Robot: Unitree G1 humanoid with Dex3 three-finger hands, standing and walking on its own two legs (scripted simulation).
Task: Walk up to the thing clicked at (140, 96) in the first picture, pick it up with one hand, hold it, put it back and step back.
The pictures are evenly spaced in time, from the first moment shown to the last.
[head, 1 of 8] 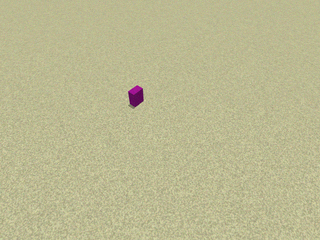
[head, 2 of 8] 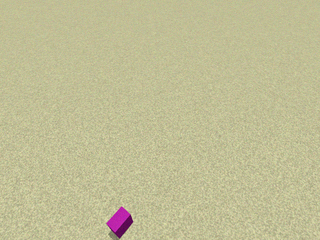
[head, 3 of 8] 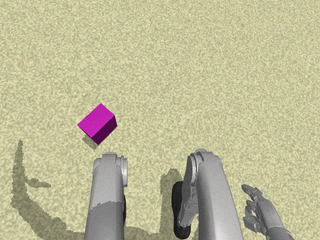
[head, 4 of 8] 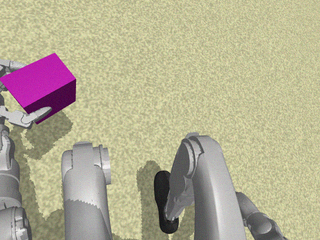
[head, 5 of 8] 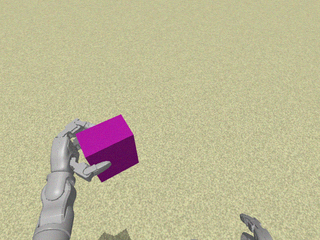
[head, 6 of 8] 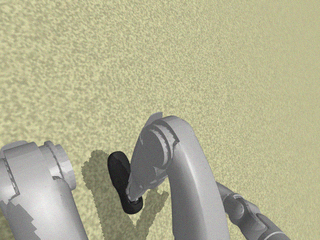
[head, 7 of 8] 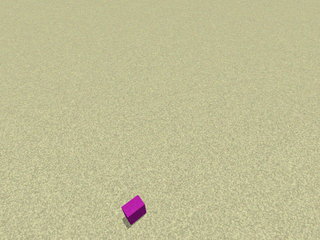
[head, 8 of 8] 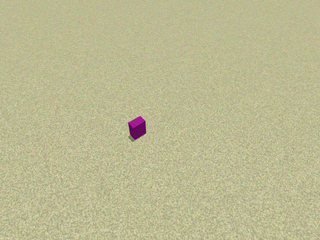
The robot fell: no
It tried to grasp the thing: yes
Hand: left
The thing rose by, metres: 0.70
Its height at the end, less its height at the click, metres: +0.00
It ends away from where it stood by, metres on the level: 0.04
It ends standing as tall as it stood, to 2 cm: yes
